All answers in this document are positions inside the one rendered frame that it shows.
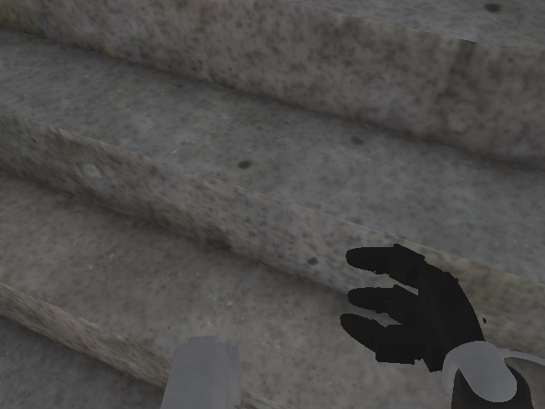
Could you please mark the robot right hand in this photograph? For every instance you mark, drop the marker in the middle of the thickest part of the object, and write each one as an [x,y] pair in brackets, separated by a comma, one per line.
[437,320]

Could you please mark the right robot forearm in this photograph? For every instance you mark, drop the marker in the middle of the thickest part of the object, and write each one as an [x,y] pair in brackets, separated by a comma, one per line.
[476,377]

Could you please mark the left robot thigh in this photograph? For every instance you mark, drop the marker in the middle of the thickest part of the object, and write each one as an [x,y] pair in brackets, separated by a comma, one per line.
[205,374]

